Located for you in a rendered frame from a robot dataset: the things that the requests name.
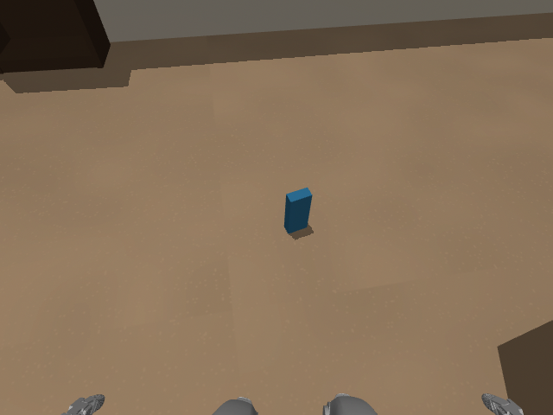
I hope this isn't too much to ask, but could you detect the right robot hand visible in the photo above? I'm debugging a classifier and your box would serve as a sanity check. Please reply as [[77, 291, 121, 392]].
[[481, 393, 524, 415]]

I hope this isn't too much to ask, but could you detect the left robot hand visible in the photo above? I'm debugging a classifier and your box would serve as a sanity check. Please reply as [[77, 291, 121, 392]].
[[61, 394, 105, 415]]

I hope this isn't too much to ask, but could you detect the bookshelf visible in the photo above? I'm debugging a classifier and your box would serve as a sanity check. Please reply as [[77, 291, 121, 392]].
[[0, 0, 111, 74]]

